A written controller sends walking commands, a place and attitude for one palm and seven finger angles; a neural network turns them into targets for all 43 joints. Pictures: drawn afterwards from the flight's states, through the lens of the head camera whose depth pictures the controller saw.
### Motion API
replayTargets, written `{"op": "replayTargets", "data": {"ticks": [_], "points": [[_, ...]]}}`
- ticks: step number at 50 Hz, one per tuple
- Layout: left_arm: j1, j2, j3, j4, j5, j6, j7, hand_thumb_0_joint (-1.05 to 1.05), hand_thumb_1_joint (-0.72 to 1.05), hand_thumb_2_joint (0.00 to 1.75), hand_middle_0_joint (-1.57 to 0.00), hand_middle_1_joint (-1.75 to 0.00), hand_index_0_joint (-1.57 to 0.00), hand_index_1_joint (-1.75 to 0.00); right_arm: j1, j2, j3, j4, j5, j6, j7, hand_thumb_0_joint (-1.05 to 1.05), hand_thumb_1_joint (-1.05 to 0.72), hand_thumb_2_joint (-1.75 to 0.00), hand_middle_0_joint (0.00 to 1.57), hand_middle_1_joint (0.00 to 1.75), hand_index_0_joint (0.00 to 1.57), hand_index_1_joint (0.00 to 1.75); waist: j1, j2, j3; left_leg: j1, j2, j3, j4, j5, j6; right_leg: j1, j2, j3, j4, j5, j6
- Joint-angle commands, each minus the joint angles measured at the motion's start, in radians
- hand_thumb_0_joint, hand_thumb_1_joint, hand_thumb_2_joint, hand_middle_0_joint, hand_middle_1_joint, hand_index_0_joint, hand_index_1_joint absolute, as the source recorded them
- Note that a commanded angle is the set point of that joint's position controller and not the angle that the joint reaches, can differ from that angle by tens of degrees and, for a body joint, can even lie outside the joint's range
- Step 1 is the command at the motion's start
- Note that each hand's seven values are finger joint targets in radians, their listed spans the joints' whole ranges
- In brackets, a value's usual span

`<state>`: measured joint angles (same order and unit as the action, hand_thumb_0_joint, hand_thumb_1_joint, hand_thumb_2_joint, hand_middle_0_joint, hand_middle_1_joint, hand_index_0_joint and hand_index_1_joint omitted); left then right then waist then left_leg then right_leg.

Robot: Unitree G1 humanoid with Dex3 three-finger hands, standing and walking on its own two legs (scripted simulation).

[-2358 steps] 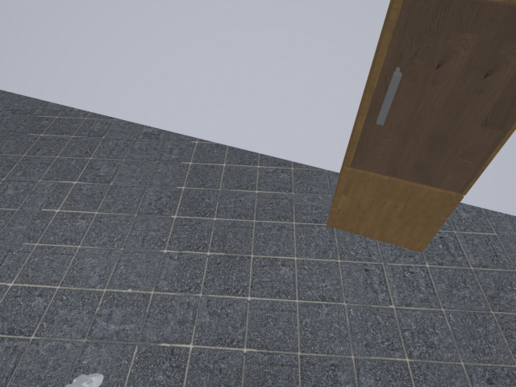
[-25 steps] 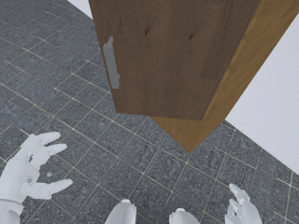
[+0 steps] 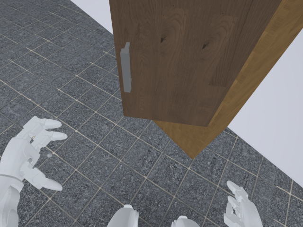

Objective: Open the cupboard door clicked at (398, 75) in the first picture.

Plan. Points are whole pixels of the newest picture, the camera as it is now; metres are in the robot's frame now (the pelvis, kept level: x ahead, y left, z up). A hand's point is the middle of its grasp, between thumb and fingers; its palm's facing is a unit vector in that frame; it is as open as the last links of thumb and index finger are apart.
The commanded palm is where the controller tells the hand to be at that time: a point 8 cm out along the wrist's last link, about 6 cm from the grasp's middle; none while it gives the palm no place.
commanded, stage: raise the hand with hooked fingers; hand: left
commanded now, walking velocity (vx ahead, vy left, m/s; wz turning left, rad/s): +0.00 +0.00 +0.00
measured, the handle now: (127, 68) +0.57 +0.13 +0.05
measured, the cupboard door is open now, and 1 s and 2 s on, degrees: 42 42 42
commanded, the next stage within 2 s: move the hooked fingers beside the handle in 0.68 s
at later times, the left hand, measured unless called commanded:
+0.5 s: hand (55, 138) +0.30 +0.26 +0.06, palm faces -0.05 -1.00 -0.05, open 13.9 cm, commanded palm +0.28 +0.31 +0.07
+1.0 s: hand (62, 132) +0.32 +0.25 +0.06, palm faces -0.04 -1.00 -0.03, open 14.0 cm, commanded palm +0.31 +0.30 +0.06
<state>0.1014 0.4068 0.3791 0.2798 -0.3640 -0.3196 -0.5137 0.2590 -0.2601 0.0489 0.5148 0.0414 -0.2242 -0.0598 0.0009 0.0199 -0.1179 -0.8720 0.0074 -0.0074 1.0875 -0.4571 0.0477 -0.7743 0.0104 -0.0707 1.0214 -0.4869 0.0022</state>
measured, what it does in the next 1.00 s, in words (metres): stands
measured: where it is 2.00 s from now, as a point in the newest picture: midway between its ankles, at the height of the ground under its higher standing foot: outside the picture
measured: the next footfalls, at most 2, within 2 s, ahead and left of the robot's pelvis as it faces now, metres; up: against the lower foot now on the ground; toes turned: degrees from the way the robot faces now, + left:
none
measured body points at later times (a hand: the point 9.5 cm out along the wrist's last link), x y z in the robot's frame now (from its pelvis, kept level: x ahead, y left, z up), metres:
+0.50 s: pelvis +0.01 -0.01 +0.01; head +0.09 +0.01 +0.45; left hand +0.30 +0.31 +0.07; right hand +0.16 -0.27 -0.07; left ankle +0.04 +0.08 -0.66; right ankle +0.01 -0.13 -0.66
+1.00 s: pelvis +0.00 -0.02 +0.00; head +0.08 +0.00 +0.44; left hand +0.32 +0.30 +0.06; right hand +0.16 -0.27 -0.08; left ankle +0.04 +0.08 -0.66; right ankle +0.01 -0.13 -0.66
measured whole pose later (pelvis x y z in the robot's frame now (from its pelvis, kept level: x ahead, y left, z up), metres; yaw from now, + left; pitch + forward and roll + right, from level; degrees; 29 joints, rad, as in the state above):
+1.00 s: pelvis +0.00 -0.02 +0.00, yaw +0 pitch +15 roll -3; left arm -0.16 0.45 0.41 0.53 -0.34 -0.31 -0.56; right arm 0.26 -0.28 0.04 0.56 0.05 -0.18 -0.08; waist -0.01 0.02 -0.12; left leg -0.89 0.02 -0.02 1.09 -0.46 0.02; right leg -0.80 0.03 -0.08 1.03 -0.50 -0.02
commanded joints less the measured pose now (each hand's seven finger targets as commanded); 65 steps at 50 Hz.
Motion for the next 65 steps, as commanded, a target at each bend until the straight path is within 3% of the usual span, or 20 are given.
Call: {"op": "replayTargets", "data": {"ticks": [1, 9, 13, 16, 24, 31, 34, 39, 43, 47, 50, 52, 53, 57, 58, 59, 63, 65], "points": [[-0.189, 0.237, 0.116, -0.149, -0.029, -0.05, -0.009, 0.0, -0.5, 0.3, -0.3, -1.2, -0.3, -1.2, 0.003, -0.177, -0.084, -0.13, 0.007, -0.042, -0.02, 0.0, -0.9, -0.9, 0.2, 0.3, 0.2, 0.3, -0.006, 0.084, -0.234, 0.293, 0.008, -0.095, -0.234, 0.135, -0.039, 0.007, 0.028, -0.004, -0.133, 0.097, -0.039], [-0.3, 0.288, 0.144, -0.074, -0.033, -0.032, -0.041, 0.0, -0.5, 0.3, -0.3, -1.2, -0.3, -1.2, 0.025, -0.185, -0.083, -0.119, 0.008, -0.028, -0.027, 0.0, -0.9, -0.9, 0.2, 0.3, 0.2, 0.3, -0.009, 0.097, -0.253, 0.323, 0.009, -0.083, -0.231, 0.205, -0.041, 0.022, 0.03, 0.0, -0.146, 0.138, -0.041], [-0.235, 0.267, 0.133, -0.073, -0.036, -0.031, -0.052, 0.0, -0.5, 0.3, -0.3, -1.2, -0.3, -1.2, 0.034, -0.182, -0.089, -0.126, 0.007, -0.03, -0.015, 0.0, -0.9, -0.9, 0.2, 0.3, 0.2, 0.3, 0.004, 0.105, -0.295, 0.354, 0.009, -0.073, -0.216, 0.315, -0.042, 0.043, 0.031, 0.0, -0.142, 0.2, -0.042], [-0.226, 0.271, 0.146, -0.068, -0.042, -0.033, -0.043, 0.0, -0.5, 0.3, -0.3, -1.2, -0.3, -1.2, 0.035, -0.182, -0.093, -0.129, 0.007, -0.023, -0.01, 0.0, -0.9, -0.9, 0.2, 0.3, 0.2, 0.3, 0.002, 0.074, -0.272, 0.318, 0.007, -0.064, -0.209, 0.303, -0.037, 0.048, 0.03, 0.002, -0.143, 0.21, -0.036], [-0.243, 0.282, 0.156, -0.109, -0.042, -0.063, -0.029, 0.0, -0.5, 0.3, -0.3, -1.2, -0.3, -1.2, 0.037, -0.176, -0.096, -0.127, 0.004, -0.014, -0.008, 0.0, -0.9, -0.9, 0.2, 0.3, 0.2, 0.3, -0.004, 0.098, -0.305, 0.319, 0.005, -0.048, -0.186, 0.34, -0.031, 0.069, 0.028, 0.016, -0.135, 0.257, -0.034], [-0.247, 0.277, 0.155, -0.082, -0.051, -0.055, -0.037, 0.0, -0.5, 0.3, -0.3, -1.2, -0.3, -1.2, 0.028, -0.173, -0.092, -0.122, 0.008, -0.006, -0.012, 0.0, -0.9, -0.9, 0.2, 0.3, 0.2, 0.3, -0.012, 0.066, -0.281, 0.269, 0.0, -0.037, -0.175, 0.282, -0.021, 0.084, 0.026, 0.029, -0.148, 0.245, -0.029], [-0.259, 0.284, 0.155, -0.093, -0.05, -0.058, -0.041, 0.0, -0.5, 0.3, -0.3, -1.2, -0.3, -1.2, 0.025, -0.171, -0.089, -0.123, 0.008, -0.008, -0.013, 0.0, -0.9, -0.9, 0.2, 0.3, 0.2, 0.3, -0.007, 0.094, -0.297, 0.27, -0.002, -0.033, -0.169, 0.295, -0.021, 0.097, 0.024, 0.036, -0.144, 0.26, -0.03], [-0.251, 0.275, 0.15, -0.06, -0.05, -0.053, -0.043, 0.0, -0.5, 0.3, -0.3, -1.2, -0.3, -1.2, 0.022, -0.169, -0.086, -0.124, 0.01, -0.004, -0.015, 0.0, -0.9, -0.9, 0.2, 0.3, 0.2, 0.3, -0.012, 0.055, -0.271, 0.236, -0.003, -0.027, -0.166, 0.257, -0.016, 0.103, 0.024, 0.047, -0.156, 0.236, -0.027], [-0.439, 0.262, 0.102, -0.016, -0.034, -0.06, -0.04, 0.0, -0.5, 0.3, -0.3, -1.2, -0.3, -1.2, 0.026, -0.173, -0.08, -0.096, 0.01, -0.004, -0.029, 0.0, -0.9, -0.9, 0.2, 0.3, 0.2, 0.3, -0.048, 0.064, -0.238, 0.219, 0.003, -0.035, -0.157, 0.171, -0.014, 0.039, 0.023, 0.054, -0.16, 0.143, -0.026], [-0.537, 0.326, 0.124, 0.039, -0.011, -0.064, -0.042, 0.0, -0.5, 0.3, -0.3, -1.2, -0.3, -1.2, 0.039, -0.182, -0.079, -0.077, 0.009, 0.002, -0.04, 0.0, -0.9, -0.9, 0.2, 0.3, 0.2, 0.3, -0.042, 0.082, -0.278, 0.22, 0.005, -0.036, -0.149, 0.176, -0.013, 0.05, 0.02, 0.061, -0.15, 0.139, -0.034], [-0.568, 0.302, 0.096, 0.061, 0.002, -0.056, -0.038, 0.0, -0.5, 0.3, -0.3, -1.2, -0.3, -1.2, 0.039, -0.176, -0.08, -0.077, 0.012, 0.011, -0.037, 0.0, -0.9, -0.9, 0.2, 0.3, 0.2, 0.3, -0.037, 0.113, -0.304, 0.262, 0.007, -0.04, -0.166, 0.193, -0.017, 0.038, 0.017, 0.053, -0.149, 0.157, -0.032], [-0.555, 0.316, 0.11, 0.07, 0.004, -0.053, -0.027, 0.0, -0.5, 0.3, -0.3, -1.2, -0.3, -1.2, 0.048, -0.179, -0.081, -0.078, 0.009, 0.016, -0.033, 0.0, -0.9, -0.9, 0.2, 0.3, 0.2, 0.3, -0.023, 0.105, -0.328, 0.271, 0.007, -0.047, -0.168, 0.232, -0.017, 0.055, 0.021, 0.046, -0.139, 0.186, -0.038], [-0.564, 0.297, 0.094, 0.078, 0.011, -0.049, -0.021, 0.0, -0.5, 0.3, -0.3, -1.2, -0.3, -1.2, 0.051, -0.175, -0.081, -0.077, 0.01, 0.022, -0.03, 0.0, -0.9, -0.9, 0.2, 0.3, 0.2, 0.3, -0.032, 0.1, -0.337, 0.286, 0.008, -0.042, -0.169, 0.247, -0.018, 0.054, 0.02, 0.044, -0.14, 0.207, -0.033], [-0.514, 0.325, 0.14, 0.128, 0.015, -0.039, 0.012, 0.0, -0.5, 0.3, -0.3, -1.2, -0.3, -1.2, 0.063, -0.177, -0.083, -0.085, 0.006, 0.044, -0.017, 0.0, -0.9, -0.9, 0.2, 0.3, 0.2, 0.3, -0.01, 0.065, -0.327, 0.246, 0.004, -0.033, -0.172, 0.276, -0.017, 0.092, 0.022, 0.042, -0.136, 0.244, -0.033], [-0.539, 0.324, 0.134, 0.148, 0.023, -0.038, 0.016, 0.0, -0.5, 0.3, -0.3, -1.2, -0.3, -1.2, 0.066, -0.177, -0.082, -0.083, 0.007, 0.053, -0.016, 0.0, -0.9, -0.9, 0.2, 0.3, 0.2, 0.3, -0.024, 0.04, -0.314, 0.231, 0.006, -0.029, -0.174, 0.271, -0.017, 0.094, 0.022, 0.043, -0.138, 0.251, -0.028], [-0.565, 0.324, 0.131, 0.138, 0.027, -0.045, 0.022, 0.0, -0.5, 0.3, -0.3, -1.2, -0.3, -1.2, 0.067, -0.177, -0.085, -0.081, 0.008, 0.058, -0.014, 0.0, -0.9, -0.9, 0.2, 0.3, 0.2, 0.3, -0.024, 0.069, -0.317, 0.237, 0.008, -0.032, -0.177, 0.265, -0.02, 0.081, 0.021, 0.042, -0.135, 0.242, -0.028], [-0.615, 0.281, 0.09, 0.134, 0.035, -0.07, 0.032, 0.0, -0.5, 0.3, -0.3, -1.2, -0.3, -1.2, 0.083, -0.176, -0.088, -0.074, 0.006, 0.07, -0.01, 0.0, -0.9, -0.9, 0.2, 0.3, 0.2, 0.3, -0.045, 0.075, -0.331, 0.274, 0.011, -0.034, -0.173, 0.285, -0.02, 0.055, 0.025, 0.039, -0.134, 0.251, -0.028], [-0.66, 0.301, 0.102, 0.158, 0.042, -0.085, 0.04, 0.0, -0.5, 0.3, -0.3, -1.2, -0.3, -1.2, 0.093, -0.179, -0.093, -0.055, 0.004, 0.078, -0.012, 0.0, -0.9, -0.9, 0.2, 0.3, 0.2, 0.3, -0.051, 0.07, -0.328, 0.274, 0.014, -0.041, -0.17, 0.279, -0.021, 0.041, 0.024, 0.039, -0.132, 0.239, -0.028]]}}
